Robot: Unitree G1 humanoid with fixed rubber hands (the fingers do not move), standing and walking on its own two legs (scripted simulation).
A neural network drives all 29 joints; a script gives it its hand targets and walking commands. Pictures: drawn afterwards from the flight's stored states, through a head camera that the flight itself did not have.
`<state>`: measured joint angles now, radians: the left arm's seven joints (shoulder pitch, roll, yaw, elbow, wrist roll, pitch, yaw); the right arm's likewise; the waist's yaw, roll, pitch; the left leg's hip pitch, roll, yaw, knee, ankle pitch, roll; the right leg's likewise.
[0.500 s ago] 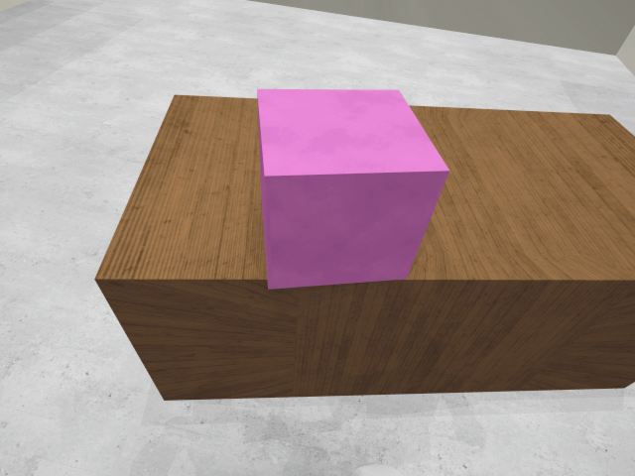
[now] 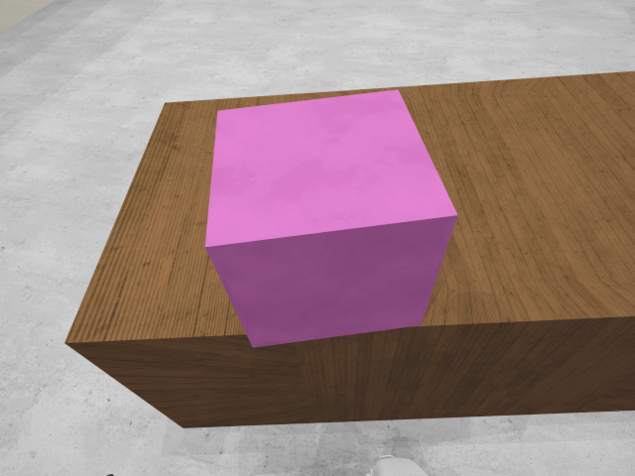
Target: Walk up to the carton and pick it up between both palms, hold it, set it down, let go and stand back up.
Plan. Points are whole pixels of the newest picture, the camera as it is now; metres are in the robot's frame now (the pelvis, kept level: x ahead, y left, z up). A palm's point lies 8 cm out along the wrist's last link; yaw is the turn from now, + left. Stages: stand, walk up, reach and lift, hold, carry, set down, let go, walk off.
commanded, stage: walk up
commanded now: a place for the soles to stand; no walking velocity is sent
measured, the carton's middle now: (323, 222) +0.48 -0.01 +0.01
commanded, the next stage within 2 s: none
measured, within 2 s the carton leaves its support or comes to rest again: neither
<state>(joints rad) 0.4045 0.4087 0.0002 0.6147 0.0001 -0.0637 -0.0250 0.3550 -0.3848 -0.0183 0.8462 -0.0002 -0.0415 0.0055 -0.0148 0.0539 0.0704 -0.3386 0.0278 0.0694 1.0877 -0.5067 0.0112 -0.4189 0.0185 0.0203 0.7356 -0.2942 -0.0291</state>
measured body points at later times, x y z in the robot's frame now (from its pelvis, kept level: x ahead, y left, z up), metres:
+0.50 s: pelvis -0.02 +0.03 +0.00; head +0.02 +0.04 +0.44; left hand +0.07 +0.33 -0.11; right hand +0.06 -0.29 -0.11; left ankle +0.03 +0.13 -0.71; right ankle +0.04 -0.11 -0.71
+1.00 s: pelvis -0.04 +0.02 -0.01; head -0.01 +0.02 +0.44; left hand +0.06 +0.34 -0.10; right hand +0.04 -0.28 -0.13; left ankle +0.03 +0.13 -0.71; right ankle +0.04 -0.11 -0.71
